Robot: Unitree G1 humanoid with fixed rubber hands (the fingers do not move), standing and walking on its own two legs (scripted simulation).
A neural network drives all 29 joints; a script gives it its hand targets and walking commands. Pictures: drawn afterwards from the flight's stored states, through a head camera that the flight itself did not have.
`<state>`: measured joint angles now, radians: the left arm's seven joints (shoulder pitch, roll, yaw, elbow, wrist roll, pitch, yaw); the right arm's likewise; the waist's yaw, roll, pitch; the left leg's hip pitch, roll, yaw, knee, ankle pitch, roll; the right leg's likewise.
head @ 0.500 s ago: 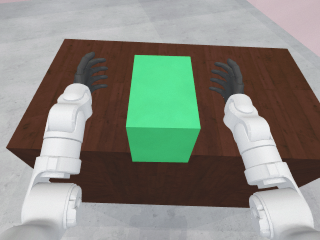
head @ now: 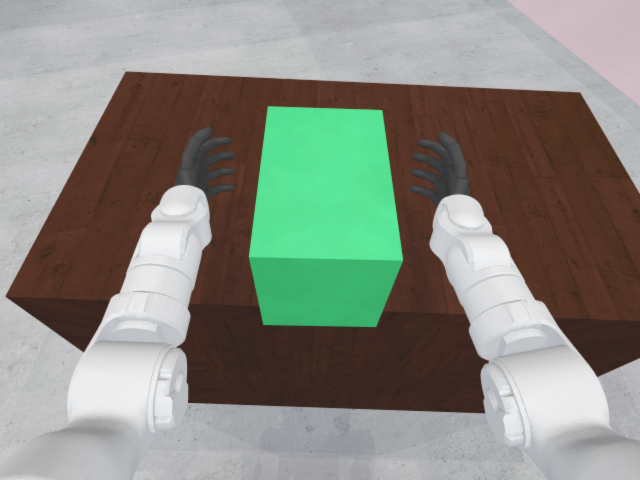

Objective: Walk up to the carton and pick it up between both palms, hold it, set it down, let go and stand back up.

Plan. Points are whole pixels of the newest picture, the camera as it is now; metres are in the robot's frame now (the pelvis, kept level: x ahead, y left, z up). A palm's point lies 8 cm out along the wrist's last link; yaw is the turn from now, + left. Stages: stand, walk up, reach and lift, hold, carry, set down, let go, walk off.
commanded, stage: reach and lift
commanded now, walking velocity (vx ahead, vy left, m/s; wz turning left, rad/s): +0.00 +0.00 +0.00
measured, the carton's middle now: (322, 217) +0.46 +0.01 +0.02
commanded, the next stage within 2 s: none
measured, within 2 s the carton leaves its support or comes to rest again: neither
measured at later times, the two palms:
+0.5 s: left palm (205, 217) +0.43 +0.17 +0.05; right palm (432, 222) +0.42 -0.13 +0.06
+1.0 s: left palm (226, 215) +0.43 +0.14 +0.06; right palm (421, 233) +0.41 -0.11 +0.06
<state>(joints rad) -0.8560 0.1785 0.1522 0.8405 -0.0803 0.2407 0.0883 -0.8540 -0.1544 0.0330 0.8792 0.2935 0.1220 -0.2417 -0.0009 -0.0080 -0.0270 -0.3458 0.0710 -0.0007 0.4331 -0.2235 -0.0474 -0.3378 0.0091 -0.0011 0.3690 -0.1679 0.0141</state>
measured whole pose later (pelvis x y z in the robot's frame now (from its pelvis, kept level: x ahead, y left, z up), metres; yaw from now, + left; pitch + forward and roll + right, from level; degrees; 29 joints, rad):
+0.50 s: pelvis -0.02 +0.01 -0.01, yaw +1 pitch +19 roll -2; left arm -1.02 0.15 0.11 1.34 -0.09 -0.22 0.11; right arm -0.96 -0.11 -0.16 1.22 0.11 -0.16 -0.15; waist -0.01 0.00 -0.17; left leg -0.67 0.06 -0.03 0.56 -0.22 -0.04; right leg -0.63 0.00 -0.02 0.45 -0.15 0.02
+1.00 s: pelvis -0.01 +0.01 +0.00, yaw +0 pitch +12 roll -1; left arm -0.93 -0.03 0.56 1.18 0.37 -0.26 0.09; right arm -0.83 0.17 -0.69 0.95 -0.52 -0.24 -0.10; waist -0.01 0.00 -0.04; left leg -0.42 0.04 0.01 0.39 -0.18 -0.03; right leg -0.41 -0.02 0.01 0.33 -0.12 0.03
